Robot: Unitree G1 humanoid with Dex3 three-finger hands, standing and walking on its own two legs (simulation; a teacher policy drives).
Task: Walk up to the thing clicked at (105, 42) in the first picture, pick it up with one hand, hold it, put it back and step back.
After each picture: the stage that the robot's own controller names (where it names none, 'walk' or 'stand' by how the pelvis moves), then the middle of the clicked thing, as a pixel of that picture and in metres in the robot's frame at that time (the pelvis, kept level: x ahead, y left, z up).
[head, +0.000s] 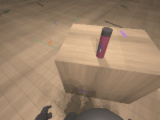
stand; (103, 44) +0.56 -0.06 +0.12
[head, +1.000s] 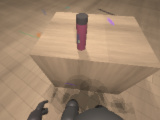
walk; (81, 34) +0.54 +0.12 +0.16
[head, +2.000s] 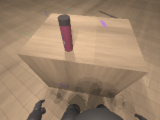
stand; (66, 35) +0.52 +0.21 +0.16
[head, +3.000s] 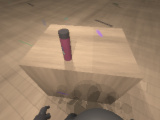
stand; (66, 46) +0.49 +0.22 +0.12
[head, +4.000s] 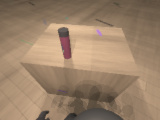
stand; (65, 45) +0.51 +0.22 +0.12
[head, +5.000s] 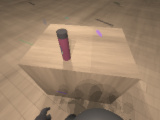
stand; (64, 46) +0.49 +0.23 +0.12
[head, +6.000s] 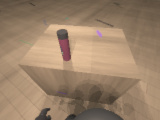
stand; (64, 47) +0.49 +0.23 +0.12
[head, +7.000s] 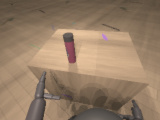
rise first; (70, 49) +0.49 +0.21 +0.12
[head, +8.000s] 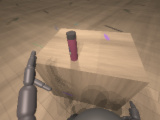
go down; (72, 47) +0.52 +0.20 +0.12
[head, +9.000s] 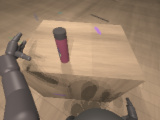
go down; (62, 47) +0.46 +0.19 +0.13
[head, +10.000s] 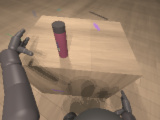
close in; (61, 42) +0.49 +0.19 +0.14
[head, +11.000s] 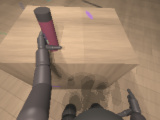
close; (49, 33) +0.51 +0.22 +0.17
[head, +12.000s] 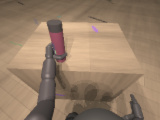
lift; (58, 44) +0.43 +0.20 +0.21
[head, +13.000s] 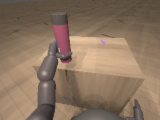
lift; (63, 41) +0.33 +0.17 +0.33
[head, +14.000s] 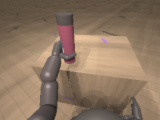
hold; (67, 41) +0.33 +0.15 +0.32
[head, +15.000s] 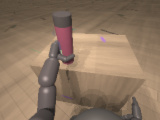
hold; (65, 42) +0.31 +0.15 +0.32
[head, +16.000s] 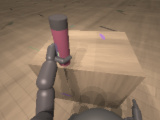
crouch; (62, 44) +0.32 +0.17 +0.30
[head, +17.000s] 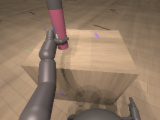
crouch; (59, 27) +0.45 +0.20 +0.32
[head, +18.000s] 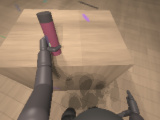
lower; (51, 36) +0.51 +0.21 +0.15
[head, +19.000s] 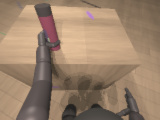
lower; (50, 31) +0.52 +0.22 +0.18
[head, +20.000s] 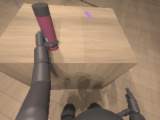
lower; (48, 31) +0.52 +0.22 +0.18
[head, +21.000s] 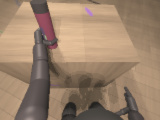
lower; (47, 28) +0.53 +0.23 +0.18
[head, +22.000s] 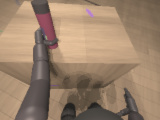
loosen; (47, 28) +0.53 +0.23 +0.18
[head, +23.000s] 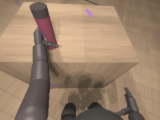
withdraw; (47, 30) +0.52 +0.23 +0.18
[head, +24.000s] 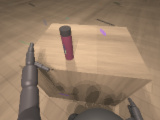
sink last; (67, 45) +0.49 +0.20 +0.15
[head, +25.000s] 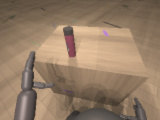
stand; (70, 43) +0.53 +0.22 +0.13
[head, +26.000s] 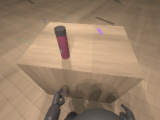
stand; (63, 44) +0.50 +0.23 +0.13
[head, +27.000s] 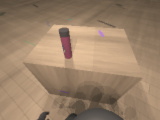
stand; (66, 45) +0.52 +0.22 +0.12
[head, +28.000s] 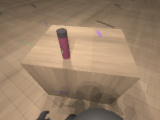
stand; (64, 45) +0.52 +0.24 +0.12
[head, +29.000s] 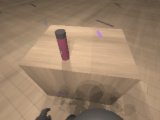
stand; (63, 46) +0.50 +0.24 +0.12
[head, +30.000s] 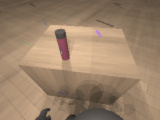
stand; (63, 46) +0.50 +0.24 +0.12
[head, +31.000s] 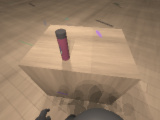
stand; (63, 46) +0.50 +0.24 +0.12
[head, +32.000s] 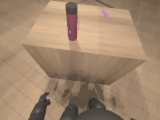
walk; (72, 24) +0.62 +0.18 +0.13
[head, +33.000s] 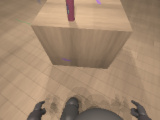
walk; (70, 6) +0.86 +0.28 +0.15
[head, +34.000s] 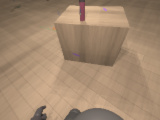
stand; (82, 9) +1.17 +0.20 +0.14
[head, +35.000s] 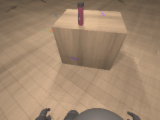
stand; (80, 14) +1.11 +0.21 +0.12
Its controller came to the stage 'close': yes
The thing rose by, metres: 0.20
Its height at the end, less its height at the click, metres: +0.00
